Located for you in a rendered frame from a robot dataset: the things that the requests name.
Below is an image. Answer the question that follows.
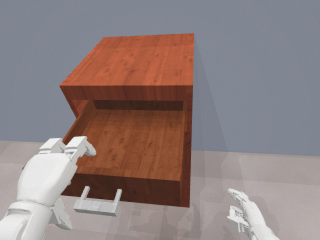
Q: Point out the robot left forearm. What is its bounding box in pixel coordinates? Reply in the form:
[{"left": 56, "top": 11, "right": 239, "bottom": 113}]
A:
[{"left": 0, "top": 201, "right": 53, "bottom": 240}]

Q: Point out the handle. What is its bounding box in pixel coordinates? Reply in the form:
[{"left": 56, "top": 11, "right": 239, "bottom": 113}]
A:
[{"left": 73, "top": 186, "right": 122, "bottom": 217}]

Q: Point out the drawer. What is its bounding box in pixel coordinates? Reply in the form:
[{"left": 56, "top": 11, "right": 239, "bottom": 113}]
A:
[{"left": 22, "top": 100, "right": 186, "bottom": 207}]

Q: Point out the cabinet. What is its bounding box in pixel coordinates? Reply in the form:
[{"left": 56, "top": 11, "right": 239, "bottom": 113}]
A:
[{"left": 59, "top": 33, "right": 194, "bottom": 208}]

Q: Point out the left robot hand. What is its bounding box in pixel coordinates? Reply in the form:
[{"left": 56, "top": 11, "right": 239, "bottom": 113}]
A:
[{"left": 16, "top": 136, "right": 97, "bottom": 230}]

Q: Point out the right robot hand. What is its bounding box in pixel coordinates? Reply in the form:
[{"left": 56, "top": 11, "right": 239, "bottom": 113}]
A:
[{"left": 227, "top": 188, "right": 267, "bottom": 238}]

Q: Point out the robot right forearm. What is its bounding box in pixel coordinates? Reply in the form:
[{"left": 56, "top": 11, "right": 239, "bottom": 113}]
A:
[{"left": 249, "top": 224, "right": 280, "bottom": 240}]

